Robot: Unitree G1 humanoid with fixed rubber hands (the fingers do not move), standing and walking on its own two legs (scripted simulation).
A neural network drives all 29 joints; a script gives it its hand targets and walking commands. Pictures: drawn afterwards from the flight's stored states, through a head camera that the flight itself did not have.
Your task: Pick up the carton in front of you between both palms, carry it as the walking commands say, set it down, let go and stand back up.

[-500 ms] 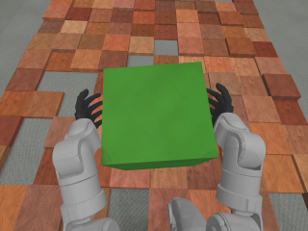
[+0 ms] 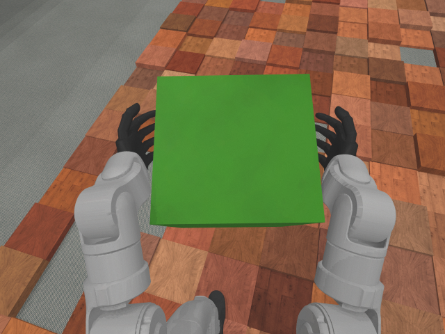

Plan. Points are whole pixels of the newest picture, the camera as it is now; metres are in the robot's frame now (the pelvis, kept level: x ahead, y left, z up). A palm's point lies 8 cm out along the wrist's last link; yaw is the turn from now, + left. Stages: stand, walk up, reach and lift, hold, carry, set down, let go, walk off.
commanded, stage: carry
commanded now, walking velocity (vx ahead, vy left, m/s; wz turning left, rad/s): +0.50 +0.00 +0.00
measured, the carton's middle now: (232, 167) +0.37 +0.03 +0.08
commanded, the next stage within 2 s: none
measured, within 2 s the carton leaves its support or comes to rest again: neither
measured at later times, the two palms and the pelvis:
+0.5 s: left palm (225, 24) +0.73 +0.08 +0.13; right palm (361, 37) +0.71 -0.23 +0.11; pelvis +0.39 -0.03 -0.01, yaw -4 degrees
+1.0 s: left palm out of the picture +1.11 +0.06 +0.07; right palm out of the picture +1.06 -0.25 +0.07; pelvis +0.77 -0.04 -0.02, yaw -4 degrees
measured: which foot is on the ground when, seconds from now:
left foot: up 0.00-0.00, down 0.02-0.46, up 0.48-0.84, down 0.86-1.00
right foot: down 0.00-0.02, up 0.04-0.42, down 0.44-0.88, up 0.90-1.00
